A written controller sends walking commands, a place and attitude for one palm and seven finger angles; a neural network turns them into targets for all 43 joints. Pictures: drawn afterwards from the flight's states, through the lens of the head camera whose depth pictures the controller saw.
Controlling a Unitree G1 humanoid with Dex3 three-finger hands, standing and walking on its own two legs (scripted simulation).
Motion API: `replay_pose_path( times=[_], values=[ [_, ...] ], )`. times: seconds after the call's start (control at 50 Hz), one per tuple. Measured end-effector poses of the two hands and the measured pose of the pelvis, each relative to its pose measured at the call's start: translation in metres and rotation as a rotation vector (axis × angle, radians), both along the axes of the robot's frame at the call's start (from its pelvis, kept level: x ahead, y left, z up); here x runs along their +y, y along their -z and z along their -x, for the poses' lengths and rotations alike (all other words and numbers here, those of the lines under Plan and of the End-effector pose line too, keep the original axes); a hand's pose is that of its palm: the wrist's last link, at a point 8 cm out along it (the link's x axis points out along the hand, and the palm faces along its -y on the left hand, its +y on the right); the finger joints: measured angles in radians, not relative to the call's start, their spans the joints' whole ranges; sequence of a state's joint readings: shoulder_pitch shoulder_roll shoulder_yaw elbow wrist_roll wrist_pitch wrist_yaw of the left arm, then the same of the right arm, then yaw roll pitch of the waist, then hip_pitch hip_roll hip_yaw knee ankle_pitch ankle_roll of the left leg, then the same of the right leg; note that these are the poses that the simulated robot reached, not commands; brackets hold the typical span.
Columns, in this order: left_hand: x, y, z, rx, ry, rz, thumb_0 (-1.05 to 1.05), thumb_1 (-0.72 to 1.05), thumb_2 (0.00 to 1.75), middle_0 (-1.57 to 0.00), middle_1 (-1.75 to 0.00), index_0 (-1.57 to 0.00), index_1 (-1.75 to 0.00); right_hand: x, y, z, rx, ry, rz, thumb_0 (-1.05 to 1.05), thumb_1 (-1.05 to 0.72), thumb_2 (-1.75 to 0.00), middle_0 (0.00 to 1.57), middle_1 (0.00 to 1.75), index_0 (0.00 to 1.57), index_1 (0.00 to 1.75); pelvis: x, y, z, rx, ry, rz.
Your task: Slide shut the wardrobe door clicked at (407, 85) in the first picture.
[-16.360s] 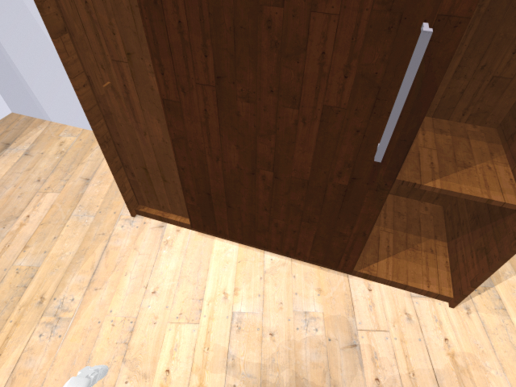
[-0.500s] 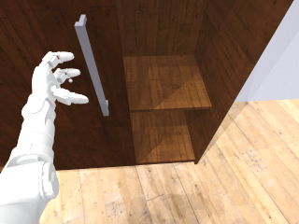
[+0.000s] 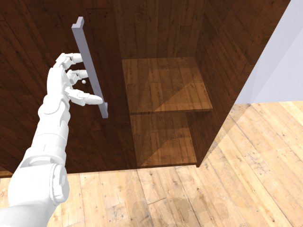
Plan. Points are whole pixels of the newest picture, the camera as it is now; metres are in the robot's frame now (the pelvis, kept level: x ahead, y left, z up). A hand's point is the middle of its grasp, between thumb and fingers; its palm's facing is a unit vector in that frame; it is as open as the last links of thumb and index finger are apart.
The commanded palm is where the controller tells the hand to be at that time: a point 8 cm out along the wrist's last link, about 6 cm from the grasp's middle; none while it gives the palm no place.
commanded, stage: feel for the door with the fingertips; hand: left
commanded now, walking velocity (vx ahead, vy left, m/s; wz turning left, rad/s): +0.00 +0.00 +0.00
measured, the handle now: (95, 77) +0.51 +0.15 +0.11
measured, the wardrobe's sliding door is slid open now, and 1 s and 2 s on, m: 0.40 0.40 0.40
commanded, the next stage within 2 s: slide the fingers in behind the handle in 0.32 s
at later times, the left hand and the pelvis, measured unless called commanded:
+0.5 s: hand (81, 79) +0.47 +0.17 +0.14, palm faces +0.05 -1.00 -0.01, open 13.6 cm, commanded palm +0.45 +0.22 +0.13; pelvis -0.01 -0.01 +0.00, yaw +1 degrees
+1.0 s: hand (88, 84) +0.45 +0.15 +0.14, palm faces +0.03 -1.00 +0.00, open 14.0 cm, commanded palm +0.43 +0.20 +0.13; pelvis -0.01 +0.01 +0.00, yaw +0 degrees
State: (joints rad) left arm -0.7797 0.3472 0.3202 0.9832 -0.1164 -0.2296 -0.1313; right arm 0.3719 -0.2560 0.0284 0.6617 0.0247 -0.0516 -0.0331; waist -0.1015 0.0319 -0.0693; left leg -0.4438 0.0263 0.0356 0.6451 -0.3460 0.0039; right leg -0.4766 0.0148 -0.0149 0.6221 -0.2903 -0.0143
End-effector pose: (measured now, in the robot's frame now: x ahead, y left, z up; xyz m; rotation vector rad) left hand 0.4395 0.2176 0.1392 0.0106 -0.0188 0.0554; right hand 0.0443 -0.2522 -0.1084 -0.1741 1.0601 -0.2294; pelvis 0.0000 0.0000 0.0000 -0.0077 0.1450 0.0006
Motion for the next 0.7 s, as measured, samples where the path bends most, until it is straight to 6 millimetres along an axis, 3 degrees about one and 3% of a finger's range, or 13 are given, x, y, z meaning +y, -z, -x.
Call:
replay_pose_path(
  times=[0.38,0.7],
  values=[
    [0.005,-0.003,-0.006,0.007,-0.003,0.003,-0.01,-0.5,0.3,-0.34,-1.23,-0.33,-1.22,-0.015,0.002,0.023,0.069,0.004,0.032,0.0,-0.9,-0.9,0.2,0.3,0.2,0.3,-0.006,0.002,0.008,0.015,-0.014,0.0],
    [0.005,0.002,-0.004,-0.001,0.012,0.017,-0.01,-0.5,0.3,-0.33,-1.21,-0.32,-1.22,-0.006,0.002,0.039,0.083,0.03,0.021,0.0,-0.9,-0.9,0.2,0.3,0.2,0.3,0.0,0.002,0.01,0.02,0.001,0.003]
  ],
)
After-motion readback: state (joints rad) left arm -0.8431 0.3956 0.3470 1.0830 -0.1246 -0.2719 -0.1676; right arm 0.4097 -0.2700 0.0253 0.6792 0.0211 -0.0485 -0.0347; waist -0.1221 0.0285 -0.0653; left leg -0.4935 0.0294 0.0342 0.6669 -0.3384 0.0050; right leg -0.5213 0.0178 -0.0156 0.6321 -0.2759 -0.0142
